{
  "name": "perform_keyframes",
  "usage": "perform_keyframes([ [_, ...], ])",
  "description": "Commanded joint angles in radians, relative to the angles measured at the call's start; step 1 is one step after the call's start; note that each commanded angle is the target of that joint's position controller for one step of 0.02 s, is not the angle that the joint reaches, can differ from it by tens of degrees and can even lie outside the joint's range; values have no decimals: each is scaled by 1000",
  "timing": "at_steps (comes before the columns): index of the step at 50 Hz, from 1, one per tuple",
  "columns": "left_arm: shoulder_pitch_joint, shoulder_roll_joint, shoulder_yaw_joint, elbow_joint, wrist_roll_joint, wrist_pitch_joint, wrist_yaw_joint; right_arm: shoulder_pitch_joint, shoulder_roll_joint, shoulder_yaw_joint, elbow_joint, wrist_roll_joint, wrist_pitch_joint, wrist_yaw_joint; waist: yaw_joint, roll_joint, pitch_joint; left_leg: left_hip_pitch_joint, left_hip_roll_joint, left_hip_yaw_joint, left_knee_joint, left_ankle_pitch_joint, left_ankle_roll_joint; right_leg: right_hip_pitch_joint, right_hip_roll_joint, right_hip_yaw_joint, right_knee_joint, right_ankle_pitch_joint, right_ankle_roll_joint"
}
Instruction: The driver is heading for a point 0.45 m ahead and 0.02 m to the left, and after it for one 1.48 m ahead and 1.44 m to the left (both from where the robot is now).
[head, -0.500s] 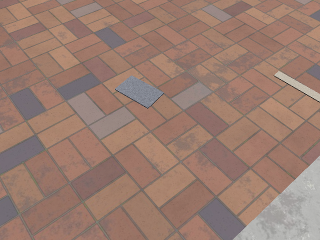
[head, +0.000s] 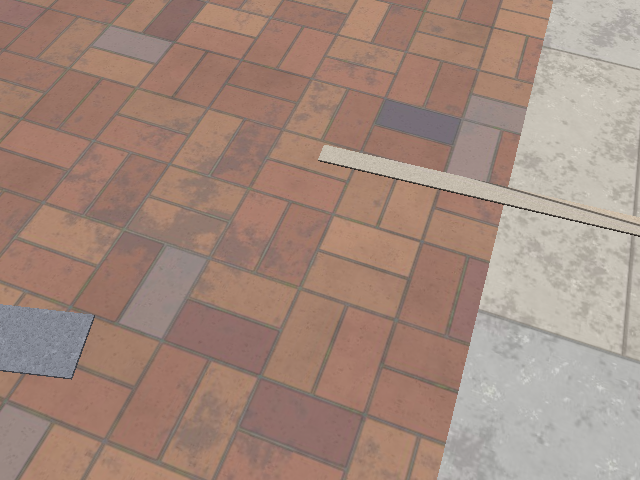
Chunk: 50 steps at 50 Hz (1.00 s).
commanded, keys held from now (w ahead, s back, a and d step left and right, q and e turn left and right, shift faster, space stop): shift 0.46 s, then q+shift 0.54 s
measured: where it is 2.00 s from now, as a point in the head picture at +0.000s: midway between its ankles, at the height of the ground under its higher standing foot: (163, 408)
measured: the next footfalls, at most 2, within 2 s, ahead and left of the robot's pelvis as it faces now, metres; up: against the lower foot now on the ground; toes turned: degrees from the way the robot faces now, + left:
left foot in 0.24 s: +0.37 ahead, +0.12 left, +0.00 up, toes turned -7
right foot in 0.64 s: +0.23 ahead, -0.04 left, +0.00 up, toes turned -1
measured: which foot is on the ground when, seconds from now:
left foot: up 0.00-0.22, down 0.24-0.64, up 0.66-1.00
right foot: down 0.00-0.26, up 0.28-0.62, down 0.64-1.00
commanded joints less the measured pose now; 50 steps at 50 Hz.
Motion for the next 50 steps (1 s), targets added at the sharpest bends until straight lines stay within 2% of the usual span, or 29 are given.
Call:
perform_keyframes([
  [1, -26, 133, 35, -71, 2, -47, 4, 135, -143, -38, -23, -6, 33, -2, -67, 118, -145, 29, 2, 71, -195, 51, -6, 28, -293, 265, -178, 1003, -110],
  [2, -15, 132, 35, -59, 9, -51, 1, 117, -120, -30, -27, 1, 33, 0, -58, 92, -169, 47, -17, 89, -271, 137, 10, 29, -260, 223, -160, 1048, -76],
  [5, 9, 81, 22, -29, 0, -48, -2, 51, -88, -14, -30, 21, 27, 3, -5, 4, -200, 135, -77, 129, -529, 409, 58, 42, -181, 137, -138, 936, 36],
  [8, 76, 68, 16, 1, 1, -40, 9, -18, -103, -14, -30, 25, 20, 4, 55, -23, -177, 138, -118, 130, -673, 507, 80, 149, -212, 171, -107, 848, 76],
  [9, 83, 78, 18, 5, 8, -38, 15, -2, -120, -18, -23, 20, 14, 2, 51, -33, -171, 146, -129, 118, -711, 488, 92, 190, -234, 192, -69, 863, 86],
  [11, 42, 109, 26, -2, 13, -38, 25, 136, -168, -35, 25, 9, -5, -5, -22, -60, -182, 241, -132, 87, -793, 467, 128, 236, -271, 225, 77, 914, 112],
  [12, 11, 110, 26, -9, 4, -40, 23, 232, -184, -41, 56, 7, -23, -10, -83, -24, -200, 360, -93, 67, -893, 672, 148, 206, -228, 201, 232, 801, 126],
  [13, 61, 66, 19, -37, -5, -46, 22, 287, -246, -51, 53, 8, -34, -13, -83, 140, -305, 559, 132, -122, -792, 1309, 240, 79, -110, 130, 559, 233, 157],
  [14, 217, 25, 14, -28, -22, -39, 27, 257, -251, -58, 40, 25, -13, -9, -5, 320, -491, 727, 367, -457, -811, 1580, 437, -97, 26, 123, 792, -440, 190],
  [15, 209, 77, 15, 17, 26, -25, 31, 205, -203, -51, 11, 48, 4, -1, -4, 119, -453, 624, 326, -458, -865, 1364, 436, -129, -26, 206, 859, -370, 182],
  [17, 85, 68, 11, 8, 33, 2, 22, 85, -102, -22, 6, 37, 20, -9, 21, 11, -268, 403, 213, -287, -949, 852, 359, -153, -100, 180, 785, -291, 194],
  [18, 51, 49, 5, -3, 29, 20, 14, 65, -94, -16, 14, 31, 23, -11, 30, 35, -220, 325, 163, -220, -996, 705, 322, -131, -128, 171, 704, -265, 201],
  [20, 84, 21, -4, 17, 26, 50, 3, 62, -114, -20, 37, 17, 31, -8, 41, 95, -208, 216, 97, -131, -1045, 539, 285, -26, -122, 109, 609, -233, 212],
  [22, 73, 2, -16, 25, 19, 60, 1, 60, -128, -24, 54, 11, 33, -4, 41, 118, -205, 190, 71, -93, -1071, 396, 271, 13, -135, 73, 464, -252, 210],
  [24, 29, -10, -29, 27, 24, 66, 4, 83, -138, -29, 76, 14, 40, 3, 18, 151, -192, 188, 62, -124, -1101, 227, 268, 36, -166, 39, 322, -247, 196],
  [27, -6, 20, -26, 19, 16, 62, 17, 100, -199, -63, 80, 22, 72, 19, 0, 184, -159, 188, 62, -225, -1126, 55, 264, 33, -150, 5, 219, -234, 175],
  [29, 9, 17, -27, 22, 6, 49, 27, 88, -206, -79, 73, 30, 93, 24, 10, 173, -144, 170, 61, -276, -1145, 8, 247, 65, -138, 3, 127, -208, 158],
  [31, 70, 8, -28, 32, 4, 29, 41, 49, -196, -89, 64, 43, 106, 23, 47, 173, -140, 121, 18, -280, -1136, -9, 189, 172, -131, 6, -76, -130, 130],
  [32, 109, 45, -19, 34, 13, 18, 52, 32, -173, -88, 51, 47, 106, 22, 59, 142, -142, 58, -38, -237, -1100, -21, 128, 252, -189, 62, -202, -161, 103],
  [33, 142, 139, 5, 26, 32, 16, 64, 1, -109, -77, 9, 60, 99, 25, 65, -28, -153, -75, -148, -103, -926, -48, 45, 335, -392, 277, -324, -307, 27],
  [34, -32, 164, 19, -6, 27, 21, 73, -9, -99, -81, 8, 50, 93, 21, 34, -236, -55, -136, -245, 64, -595, -96, 52, 117, -615, 472, -406, -236, -56],
  [35, -116, 86, -4, -43, 37, 14, 78, 36, -165, -101, 37, 23, 95, 19, -12, -106, -58, -55, -167, 24, -377, -97, 56, 44, -613, 364, -349, 56, -79],
  [36, -168, 27, -20, -59, 33, 4, 81, 98, -166, -111, 67, 23, 101, 23, -63, -44, -105, -1, -170, 28, -260, -60, 61, 42, -551, 253, -292, 259, -50],
  [37, -188, 13, -26, -67, 27, -2, 81, 144, -162, -114, 81, 18, 110, 24, -88, -37, -129, -1, -159, 38, -182, -19, 56, 78, -500, 153, -251, 387, -17],
  [39, -168, 18, -24, -76, 24, -7, 77, 140, -137, -105, 73, 18, 122, 37, -63, -92, -146, -59, -136, 76, -184, 14, 33, 184, -452, 41, -202, 504, 8],
  [42, -66, 47, -9, -65, 26, 3, 65, 17, -114, -91, 10, 31, 133, 69, 25, -126, -147, -86, -109, 106, -340, 16, 12, 310, -478, 4, -159, 542, 4],
  [44, -38, 79, 5, -61, 30, 4, 53, -18, -104, -83, -22, 36, 138, 81, 50, -144, -156, -13, -105, 132, -453, -12, 27, 314, -503, -28, -126, 556, 13],
  [48, -49, 115, 27, -69, 21, -2, 21, -27, -125, -90, -55, 43, 142, 75, 47, -177, -167, 136, -132, 205, -621, -16, 70, 261, -536, -89, -40, 575, 56],
  [50, -63, 118, 35, -69, 3, -4, 11, 27, -127, -96, -49, 34, 134, 63, -3, -134, -179, 257, -147, 207, -791, 93, 98, 193, -536, -145, 93, 513, 115],
])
